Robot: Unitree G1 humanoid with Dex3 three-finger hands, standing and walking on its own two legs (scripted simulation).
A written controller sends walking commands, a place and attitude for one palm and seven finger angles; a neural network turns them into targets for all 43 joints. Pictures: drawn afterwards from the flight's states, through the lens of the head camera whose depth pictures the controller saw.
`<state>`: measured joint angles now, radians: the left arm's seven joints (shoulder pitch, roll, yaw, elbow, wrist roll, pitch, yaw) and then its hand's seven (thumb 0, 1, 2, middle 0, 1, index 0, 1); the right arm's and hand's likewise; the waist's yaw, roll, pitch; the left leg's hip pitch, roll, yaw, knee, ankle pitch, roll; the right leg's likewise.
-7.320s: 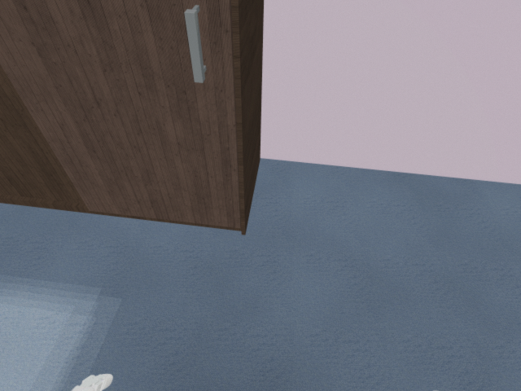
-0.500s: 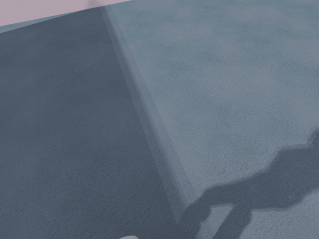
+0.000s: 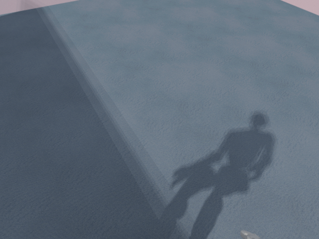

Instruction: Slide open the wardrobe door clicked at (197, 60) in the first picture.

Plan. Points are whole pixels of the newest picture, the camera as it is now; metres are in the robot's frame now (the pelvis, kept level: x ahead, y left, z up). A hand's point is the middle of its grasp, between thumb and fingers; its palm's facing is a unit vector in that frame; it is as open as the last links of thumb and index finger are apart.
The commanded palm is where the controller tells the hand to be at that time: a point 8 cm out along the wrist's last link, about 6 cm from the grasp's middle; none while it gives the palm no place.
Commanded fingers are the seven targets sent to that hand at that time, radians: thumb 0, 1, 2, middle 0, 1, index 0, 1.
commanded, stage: turn to face it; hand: right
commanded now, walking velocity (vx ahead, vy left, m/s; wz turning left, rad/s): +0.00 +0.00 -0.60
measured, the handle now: out of the picture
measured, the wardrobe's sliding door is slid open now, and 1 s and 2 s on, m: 0.00 0.00 0.00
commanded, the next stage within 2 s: none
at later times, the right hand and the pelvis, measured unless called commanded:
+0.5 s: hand out of the picture -0.06 -0.23 -0.19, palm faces +0.37 +0.90 -0.24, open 7.4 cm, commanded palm none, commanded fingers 0.00 -0.90 -0.90 0.20 0.30 0.20 0.30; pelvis -0.01 -0.02 -0.01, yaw -20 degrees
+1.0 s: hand out of the picture +0.03 -0.27 -0.14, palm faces +0.56 +0.78 -0.27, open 7.4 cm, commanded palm none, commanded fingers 0.00 -0.90 -0.90 0.20 0.30 0.20 0.30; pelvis +0.02 -0.01 +0.00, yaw -37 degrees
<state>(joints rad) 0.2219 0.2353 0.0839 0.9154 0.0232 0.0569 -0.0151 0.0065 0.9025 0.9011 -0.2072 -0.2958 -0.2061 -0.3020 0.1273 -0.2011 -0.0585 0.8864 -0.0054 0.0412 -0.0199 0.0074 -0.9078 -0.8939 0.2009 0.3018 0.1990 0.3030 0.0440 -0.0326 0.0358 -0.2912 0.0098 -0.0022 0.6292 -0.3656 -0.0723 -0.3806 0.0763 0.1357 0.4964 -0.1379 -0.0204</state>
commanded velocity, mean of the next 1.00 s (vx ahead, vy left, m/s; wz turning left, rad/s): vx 0.00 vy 0.00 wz -0.60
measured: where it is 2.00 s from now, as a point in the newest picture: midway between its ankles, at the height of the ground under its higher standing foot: outside the picture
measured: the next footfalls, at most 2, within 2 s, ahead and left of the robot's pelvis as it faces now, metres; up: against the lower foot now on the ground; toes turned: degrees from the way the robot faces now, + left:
left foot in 0.02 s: +0.02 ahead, +0.13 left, +0.00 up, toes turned -1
right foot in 0.46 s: -0.02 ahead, -0.13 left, +0.00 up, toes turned -25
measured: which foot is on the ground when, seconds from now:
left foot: up 0.00-0.00, down 0.02-0.48, up 0.50-0.96, down 0.98-1.00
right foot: down 0.00-0.02, up 0.04-0.44, down 0.46-0.98, up 1.00-1.00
